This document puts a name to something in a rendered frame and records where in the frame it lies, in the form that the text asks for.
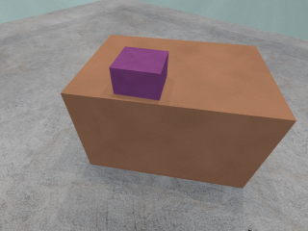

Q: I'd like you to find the carton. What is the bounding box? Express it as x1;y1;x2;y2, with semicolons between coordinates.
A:
109;46;169;101

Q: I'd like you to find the pedestal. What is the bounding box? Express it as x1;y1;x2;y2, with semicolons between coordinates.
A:
61;35;296;189

